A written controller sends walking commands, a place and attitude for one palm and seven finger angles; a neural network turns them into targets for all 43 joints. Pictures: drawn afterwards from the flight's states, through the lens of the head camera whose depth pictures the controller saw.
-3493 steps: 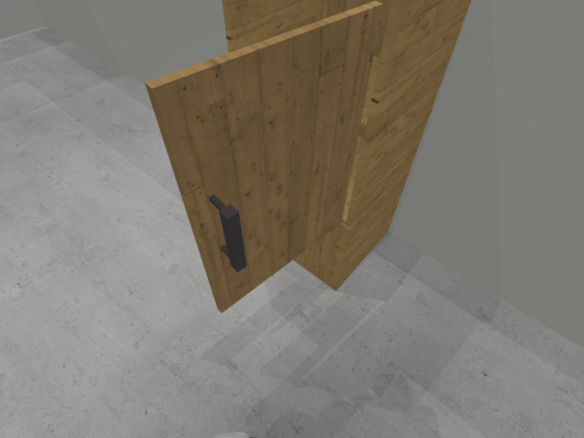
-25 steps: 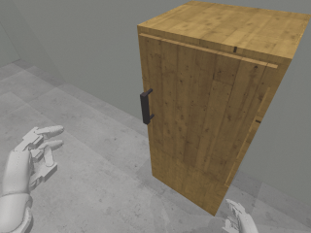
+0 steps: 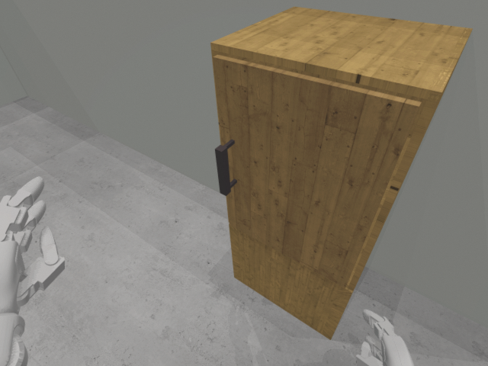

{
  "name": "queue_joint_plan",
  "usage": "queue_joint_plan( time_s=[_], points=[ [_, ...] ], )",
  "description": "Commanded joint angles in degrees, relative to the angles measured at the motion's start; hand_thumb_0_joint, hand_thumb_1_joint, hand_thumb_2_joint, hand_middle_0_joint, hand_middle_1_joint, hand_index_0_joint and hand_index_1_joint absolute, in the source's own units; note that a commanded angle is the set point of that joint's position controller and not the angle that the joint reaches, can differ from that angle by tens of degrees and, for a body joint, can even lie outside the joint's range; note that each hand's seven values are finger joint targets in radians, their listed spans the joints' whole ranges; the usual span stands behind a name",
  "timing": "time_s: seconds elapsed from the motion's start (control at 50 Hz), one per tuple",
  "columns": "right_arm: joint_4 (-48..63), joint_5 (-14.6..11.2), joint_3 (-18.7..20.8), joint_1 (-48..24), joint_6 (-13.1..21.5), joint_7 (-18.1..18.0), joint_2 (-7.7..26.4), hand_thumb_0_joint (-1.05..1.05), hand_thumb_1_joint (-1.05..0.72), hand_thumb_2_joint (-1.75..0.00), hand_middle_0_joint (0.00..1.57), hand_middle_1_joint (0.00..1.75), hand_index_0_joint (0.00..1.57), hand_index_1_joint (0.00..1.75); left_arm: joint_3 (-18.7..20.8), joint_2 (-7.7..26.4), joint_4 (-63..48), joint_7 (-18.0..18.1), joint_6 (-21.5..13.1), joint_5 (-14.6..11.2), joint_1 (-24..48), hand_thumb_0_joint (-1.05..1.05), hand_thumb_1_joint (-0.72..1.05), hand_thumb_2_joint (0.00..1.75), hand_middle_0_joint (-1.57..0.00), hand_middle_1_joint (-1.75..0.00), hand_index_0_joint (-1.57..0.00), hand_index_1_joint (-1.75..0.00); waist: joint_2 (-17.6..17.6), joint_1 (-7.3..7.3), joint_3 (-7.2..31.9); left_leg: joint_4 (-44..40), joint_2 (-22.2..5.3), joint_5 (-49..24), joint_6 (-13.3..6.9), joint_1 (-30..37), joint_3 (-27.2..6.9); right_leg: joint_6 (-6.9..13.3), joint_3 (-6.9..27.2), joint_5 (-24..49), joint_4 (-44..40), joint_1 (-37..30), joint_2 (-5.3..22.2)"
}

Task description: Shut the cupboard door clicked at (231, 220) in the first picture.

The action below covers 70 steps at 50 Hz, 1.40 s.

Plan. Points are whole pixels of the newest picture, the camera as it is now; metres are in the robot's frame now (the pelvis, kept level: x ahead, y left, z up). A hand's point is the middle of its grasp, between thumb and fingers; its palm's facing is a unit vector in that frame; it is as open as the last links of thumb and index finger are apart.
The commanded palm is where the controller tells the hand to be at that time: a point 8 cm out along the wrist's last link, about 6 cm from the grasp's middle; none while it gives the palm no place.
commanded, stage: step back with the hand held close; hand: left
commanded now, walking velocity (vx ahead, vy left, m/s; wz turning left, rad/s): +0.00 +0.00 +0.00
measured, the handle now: (228, 167) +0.63 +0.13 -0.04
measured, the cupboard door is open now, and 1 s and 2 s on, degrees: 0 0 0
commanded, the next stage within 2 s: stop stepping back and stand still in 1.52 s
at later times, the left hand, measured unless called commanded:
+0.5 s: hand (47, 264) +0.19 +0.28 +0.16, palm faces +0.38 -0.79 -0.48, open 7.4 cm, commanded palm +0.12 +0.32 +0.17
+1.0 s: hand out of the picture +0.12 +0.29 +0.16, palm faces +0.48 -0.77 -0.43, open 7.4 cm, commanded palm +0.06 +0.32 +0.17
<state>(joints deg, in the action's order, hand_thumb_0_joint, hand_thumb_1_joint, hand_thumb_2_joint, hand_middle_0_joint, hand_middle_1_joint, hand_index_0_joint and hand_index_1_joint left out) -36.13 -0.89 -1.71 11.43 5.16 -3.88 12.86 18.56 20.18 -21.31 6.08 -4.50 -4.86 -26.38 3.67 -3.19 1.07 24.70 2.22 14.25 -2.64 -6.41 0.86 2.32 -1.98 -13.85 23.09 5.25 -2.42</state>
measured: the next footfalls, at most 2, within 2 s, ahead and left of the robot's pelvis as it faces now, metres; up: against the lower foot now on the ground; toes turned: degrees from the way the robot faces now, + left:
right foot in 1.58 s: -0.26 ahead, -0.03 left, +0.00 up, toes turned -4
left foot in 1.80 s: -0.11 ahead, +0.12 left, +0.00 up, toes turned -2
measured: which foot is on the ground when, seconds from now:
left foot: down 0.00-1.00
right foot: down 0.00-1.00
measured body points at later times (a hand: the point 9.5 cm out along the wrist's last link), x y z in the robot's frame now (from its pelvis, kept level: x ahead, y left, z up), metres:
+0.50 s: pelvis -0.02 +0.02 -0.01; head -0.02 +0.01 +0.44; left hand +0.16 +0.32 +0.18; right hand +0.14 -0.24 -0.09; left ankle +0.00 +0.09 -0.74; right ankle -0.01 -0.09 -0.74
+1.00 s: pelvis -0.08 +0.03 -0.03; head -0.09 +0.04 +0.42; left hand +0.09 +0.33 +0.18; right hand +0.07 -0.22 -0.10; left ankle -0.01 +0.09 -0.74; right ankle -0.01 -0.09 -0.74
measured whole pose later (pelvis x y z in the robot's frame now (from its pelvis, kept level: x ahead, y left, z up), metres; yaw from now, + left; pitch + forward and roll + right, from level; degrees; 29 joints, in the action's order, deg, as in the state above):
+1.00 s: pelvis -0.08 +0.03 -0.03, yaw +0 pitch +0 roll -2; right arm -32.8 0.1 -0.5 14.2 1.6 -4.3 12.9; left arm 25.3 22.8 -27.2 9.2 -12.6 -0.7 -27.5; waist 0.2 0.3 0.9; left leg 40.5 1.9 16.8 -4.9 -26.1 3.0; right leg 0.6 -2.0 -12.5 36.8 24.1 -1.5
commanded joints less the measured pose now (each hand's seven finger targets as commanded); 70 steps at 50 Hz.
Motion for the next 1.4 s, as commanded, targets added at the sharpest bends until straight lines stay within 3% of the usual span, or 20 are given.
queue_joint_plan(
  time_s=[0.0,0.06,0.08,0.1,0.16,0.26,0.34,0.46,0.62,0.7,0.82,0.92,1.0,1.04,1.1,1.12,1.16,1.2,1.28,1.38],
  points=[
    [9.4,-0.3,2.3,-8.3,2.9,-0.3,5.7,0.0,-0.9,-0.9,0.2,0.3,0.2,0.3,7.6,10.6,-10.9,0.7,-3.6,0.0,5.2,0.0,0.9,0.9,-0.2,-0.3,-0.2,-0.3,-0.2,-0.23,0.3,-4.6,-3.4,-7.5,1.0,-1.6,-2.0,-1.1,2.1,5.1,-4.8,1.6,3.1],
    [9.5,-0.3,2.4,-8.4,2.7,-0.3,5.8,0.0,-0.9,-0.9,0.2,0.3,0.2,0.3,7.0,10.2,-10.7,0.5,-3.6,0.1,5.4,0.0,0.9,0.9,-0.2,-0.3,-0.2,-0.3,0.2,-0.14,0.1,-4.8,-3.5,-7.2,0.9,-1.4,-2.0,-1.1,2.2,4.5,-5.0,1.7,3.2],
    [11.2,-0.8,3.3,-7.4,1.7,-0.3,7.9,0.0,-0.9,-0.9,0.2,0.3,0.2,0.3,13.1,16.2,-13.7,1.3,-5.9,0.6,11.3,0.0,0.9,0.9,-0.2,-0.3,-0.2,-0.3,0.9,1.97,-0.6,-1.8,-4.6,-1.9,-0.5,-5.4,-4.2,-0.8,9.2,3.3,-7.6,5.8,6.6],
    [10.0,-0.3,3.4,-7.0,1.1,-0.5,7.3,0.0,-0.9,-0.9,0.2,0.3,0.2,0.3,10.6,12.9,-9.5,1.3,-6.4,0.4,6.2,0.0,0.9,0.9,-0.2,-0.3,-0.2,-0.3,-1.9,2.36,0.0,0.6,-4.1,-1.7,-0.5,-4.4,-4.7,0.0,10.7,1.9,-8.9,7.8,8.6],
    [9.8,-0.2,3.9,-6.3,0.0,-0.3,7.4,0.0,-0.9,-0.9,0.2,0.3,0.2,0.3,8.7,11.2,-9.7,1.3,-7.9,0.8,3.1,0.0,0.9,0.9,-0.2,-0.3,-0.2,-0.3,-2.5,2.83,3.2,3.1,-4.5,-5.1,0.1,-4.3,-4.7,1.3,11.1,6.6,-6.9,8.2,11.0],
    [11.0,-0.4,4.6,-6.2,-1.8,-0.9,7.9,0.0,-0.9,-0.9,0.2,0.3,0.2,0.3,10.8,13.5,-12.1,2.1,-8.1,0.5,0.2,0.0,0.9,0.9,-0.2,-0.3,-0.2,-0.3,-1.7,2.84,8.7,2.1,-6.5,-19.3,0.8,-5.0,-5.4,0.2,7.5,22.1,1.8,3.6,9.3],
    [12.4,-0.6,4.7,-6.3,-3.5,-1.5,7.8,0.0,-0.9,-0.9,0.2,0.3,0.2,0.3,12.1,14.7,-13.3,2.5,-7.3,0.4,-1.9,0.0,0.9,0.9,-0.2,-0.3,-0.2,-0.3,-1.1,2.74,10.2,2.0,-7.7,-25.8,1.1,-7.0,-5.8,-0.6,6.8,26.4,5.6,1.7,8.1],
    [13.5,-0.7,4.8,-5.7,-4.5,-1.7,8.1,0.0,-0.9,-0.9,0.2,0.3,0.2,0.3,12.8,15.0,-14.6,3.2,-7.3,0.4,-4.6,0.0,0.9,0.9,-0.2,-0.3,-0.2,-0.3,-1.8,3.0,8.7,0.6,-8.3,-15.0,0.4,-13.4,-7.3,-0.5,8.2,18.5,5.9,2.6,8.1],
    [13.8,0.0,4.8,-5.4,-3.0,-2.3,9.2,0.0,-0.9,-0.9,0.2,0.3,0.2,0.3,14.0,15.2,-15.4,3.6,-9.0,2.2,-2.1,0.0,0.9,0.9,-0.2,-0.3,-0.2,-0.3,2.7,3.04,4.0,-8.2,-11.0,12.8,-3.0,-31.1,-12.0,-2.5,6.9,7.2,10.3,-4.1,3.9],
    [13.7,0.0,4.8,-4.3,-2.0,-2.0,9.2,0.0,-0.9,-0.9,0.2,0.3,0.2,0.3,12.6,13.4,-15.3,3.6,-9.7,3.2,0.3,0.0,0.9,0.9,-0.2,-0.3,-0.2,-0.3,1.8,3.58,2.1,-8.0,-11.3,24.1,-4.1,-37.3,-12.4,-2.5,7.8,1.8,11.8,-4.5,3.7],
    [13.0,0.7,5.0,-3.7,-0.6,-1.8,9.5,0.0,-0.9,-0.9,0.2,0.3,0.2,0.3,14.4,14.8,-17.4,3.9,-10.7,4.3,3.0,0.0,0.9,0.9,-0.2,-0.3,-0.2,-0.3,2.5,3.44,2.7,-8.5,-12.3,28.1,-4.5,-40.9,-14.0,-2.5,7.3,0.7,15.5,-6.1,2.7],
    [12.5,0.9,5.3,-3.2,-0.3,-1.3,9.1,0.0,-0.9,-0.9,0.2,0.3,0.2,0.3,15.1,14.9,-17.0,4.1,-11.4,4.5,2.4,0.0,0.9,0.9,-0.2,-0.3,-0.2,-0.3,-1.0,3.62,2.0,-1.8,-9.7,26.2,-3.5,-40.7,-11.3,-0.8,12.0,-1.7,11.6,-1.8,5.5],
    [11.7,0.8,4.9,-2.4,-0.6,-0.1,7.4,0.0,-0.9,-0.9,0.2,0.3,0.2,0.3,13.5,14.6,-17.8,4.7,-11.9,3.4,0.9,0.0,0.9,0.9,-0.2,-0.3,-0.2,-0.3,-7.6,4.21,2.6,10.8,-4.9,16.2,-0.1,-28.7,-7.6,3.8,20.4,-8.6,-0.1,12.8,14.2],
    [10.9,0.7,4.8,-2.2,-1.0,0.2,6.6,0.0,-0.9,-0.9,0.2,0.3,0.2,0.3,13.8,15.3,-18.9,5.3,-12.2,3.0,-0.9,0.0,0.9,0.9,-0.2,-0.3,-0.2,-0.3,-8.5,4.53,4.8,12.5,-4.4,11.2,0.6,-23.0,-6.8,4.5,18.8,-6.9,-1.9,15.7,15.9],
    [11.2,0.5,4.8,-2.6,-1.2,-0.2,7.3,0.0,-0.9,-0.9,0.2,0.3,0.2,0.3,15.4,16.8,-20.8,5.9,-12.8,2.9,-3.0,0.0,0.9,0.9,-0.2,-0.3,-0.2,-0.3,-3.7,4.72,5.6,6.1,-6.2,13.3,-0.7,-22.1,-8.6,1.6,12.4,-8.6,1.3,16.2,11.1],
    [11.4,0.6,4.8,-3.3,-0.8,-0.7,8.1,0.0,-0.9,-0.9,0.2,0.3,0.2,0.3,16.3,17.1,-21.4,6.0,-13.2,3.2,-3.3,0.0,0.9,0.9,-0.2,-0.3,-0.2,-0.3,1.8,4.63,5.4,-0.6,-9.2,16.4,-1.9,-26.5,-11.9,-0.2,8.5,-7.8,6.3,12.0,7.2],
    [11.7,1.1,5.0,-4.8,0.6,-1.4,9.0,0.0,-0.9,-0.9,0.2,0.3,0.2,0.3,17.4,16.2,-22.8,5.4,-14.0,3.9,-2.7,0.0,0.9,0.9,-0.2,-0.3,-0.2,-0.3,13.1,3.44,5.8,-16.3,-19.4,29.7,-5.4,-41.7,-22.8,-3.2,2.4,-2.3,25.8,-3.2,-2.0],
    [10.6,1.6,5.9,-4.3,1.8,-1.5,8.6,0.0,-0.9,-0.9,0.2,0.3,0.2,0.3,18.0,16.8,-22.9,4.6,-13.8,3.7,-1.3,0.0,0.9,0.9,-0.2,-0.3,-0.2,-0.3,9.1,3.57,7.0,-17.7,-21.9,29.1,-5.8,-39.4,-23.0,-3.3,3.7,-6.8,34.5,-2.8,-3.5],
    [7.9,2.2,5.1,-4.1,3.6,-0.7,6.8,0.0,-0.9,-0.9,0.2,0.3,0.2,0.3,13.3,12.7,-19.2,3.8,-13.1,2.1,-2.6,0.0,0.9,0.9,-0.2,-0.3,-0.2,-0.3,4.8,3.08,5.5,-15.4,-18.2,15.1,-3.3,-22.1,-17.6,-2.8,2.1,-15.2,25.9,9.0,-2.6],
    [4.4,2.6,4.7,-3.4,5.2,0.1,6.7,0.0,-0.9,-0.9,0.2,0.3,0.2,0.3,9.6,13.0,-22.5,2.9,-13.7,1.1,2.0,0.0,0.9,0.9,-0.2,-0.3,-0.2,-0.3,9.1,2.95,15.3,-12.4,-16.7,-14.3,2.1,4.2,-13.2,-2.1,1.3,-15.9,6.4,13.8,-2.6]
  ],
)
